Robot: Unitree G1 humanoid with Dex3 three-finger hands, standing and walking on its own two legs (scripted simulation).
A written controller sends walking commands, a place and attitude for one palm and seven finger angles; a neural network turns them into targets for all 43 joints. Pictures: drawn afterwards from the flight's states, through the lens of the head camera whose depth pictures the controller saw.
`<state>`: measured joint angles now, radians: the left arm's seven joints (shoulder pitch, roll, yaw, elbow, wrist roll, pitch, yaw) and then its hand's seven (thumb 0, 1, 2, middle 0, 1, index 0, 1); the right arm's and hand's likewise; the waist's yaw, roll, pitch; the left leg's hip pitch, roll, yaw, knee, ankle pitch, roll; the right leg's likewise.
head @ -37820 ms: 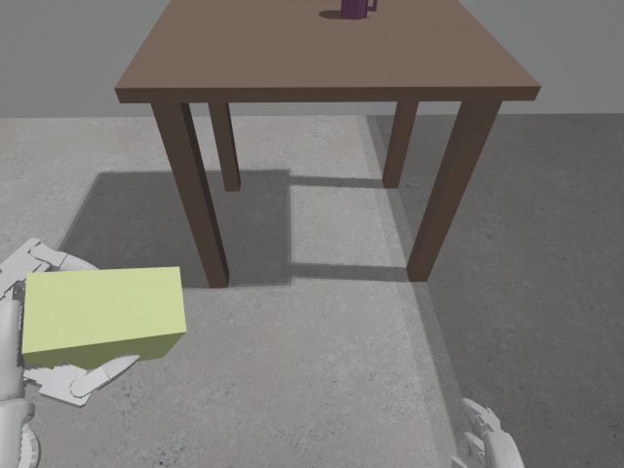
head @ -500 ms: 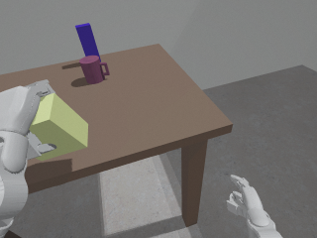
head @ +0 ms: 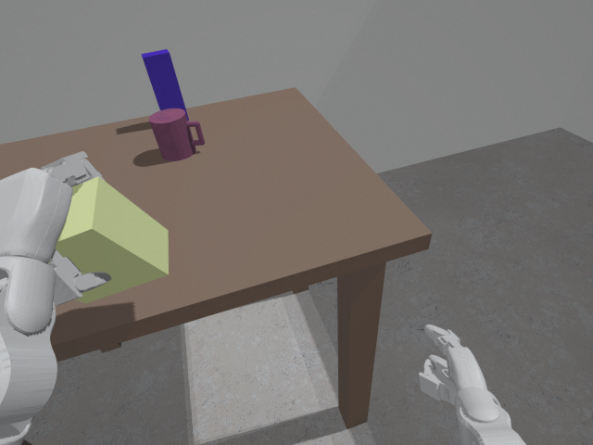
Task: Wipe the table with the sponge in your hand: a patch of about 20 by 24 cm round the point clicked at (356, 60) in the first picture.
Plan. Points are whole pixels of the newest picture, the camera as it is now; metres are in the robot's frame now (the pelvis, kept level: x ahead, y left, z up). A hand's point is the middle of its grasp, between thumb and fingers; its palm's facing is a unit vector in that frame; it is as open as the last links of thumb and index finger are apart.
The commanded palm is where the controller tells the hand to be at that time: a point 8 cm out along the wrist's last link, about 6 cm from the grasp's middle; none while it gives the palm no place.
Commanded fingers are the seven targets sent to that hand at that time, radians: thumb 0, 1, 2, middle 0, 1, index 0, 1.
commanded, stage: bring the sponge back beside the body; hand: left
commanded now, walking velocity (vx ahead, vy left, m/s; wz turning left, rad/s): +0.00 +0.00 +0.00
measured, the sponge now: (104, 253) +0.22 +0.28 +0.20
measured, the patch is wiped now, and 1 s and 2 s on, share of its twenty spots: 0.90 0.90 0.90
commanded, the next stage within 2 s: step back with the hand held close in 0.04 s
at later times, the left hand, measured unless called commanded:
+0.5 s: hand (103, 210) +0.21 +0.23 +0.28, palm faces +0.51 -0.77 -0.39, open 10.5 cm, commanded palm +0.15 +0.29 +0.29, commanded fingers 0.00 0.10 1.30 -1.20 -1.60 -1.20 -1.60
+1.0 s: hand (0, 273) +0.12 +0.26 +0.29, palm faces +0.60 -0.77 -0.22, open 10.5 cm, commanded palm +0.06 +0.29 +0.29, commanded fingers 0.00 0.10 1.30 -1.20 -1.60 -1.20 -1.60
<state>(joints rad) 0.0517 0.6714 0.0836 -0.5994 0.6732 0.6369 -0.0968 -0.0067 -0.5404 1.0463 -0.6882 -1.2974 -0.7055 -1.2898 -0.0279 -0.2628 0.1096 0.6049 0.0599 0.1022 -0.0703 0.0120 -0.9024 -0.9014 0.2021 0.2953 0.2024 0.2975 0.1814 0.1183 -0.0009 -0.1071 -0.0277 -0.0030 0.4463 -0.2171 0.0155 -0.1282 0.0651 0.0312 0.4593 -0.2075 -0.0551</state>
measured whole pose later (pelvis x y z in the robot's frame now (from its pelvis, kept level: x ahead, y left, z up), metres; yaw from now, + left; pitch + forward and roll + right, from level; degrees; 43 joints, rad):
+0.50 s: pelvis +0.00 +0.00 -0.01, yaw +2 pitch +0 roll +0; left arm 0.23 0.52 0.47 -0.70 -0.08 -0.06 0.14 -0.01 -0.54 1.05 -0.69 -1.30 -0.71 -1.29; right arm 0.22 -0.25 0.01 0.60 0.02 0.13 -0.06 0.01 -0.90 -0.90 0.20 0.30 0.20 0.30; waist 0.00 0.01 -0.02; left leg -0.32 -0.03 -0.03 0.58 -0.26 0.02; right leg -0.32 0.05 -0.01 0.57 -0.25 -0.05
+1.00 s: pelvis -0.08 +0.00 -0.02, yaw +4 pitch +0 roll -2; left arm 0.11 0.41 0.46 -0.58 -0.06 -0.14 0.17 -0.01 -0.54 1.05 -0.69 -1.30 -0.71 -1.29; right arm 0.17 -0.20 0.02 0.63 0.03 0.04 -0.04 0.01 -0.90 -0.90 0.20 0.30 0.20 0.30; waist 0.01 0.03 -0.06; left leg -0.49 -0.01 -0.04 0.79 -0.32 0.00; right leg -0.36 0.07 -0.01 0.58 -0.22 -0.04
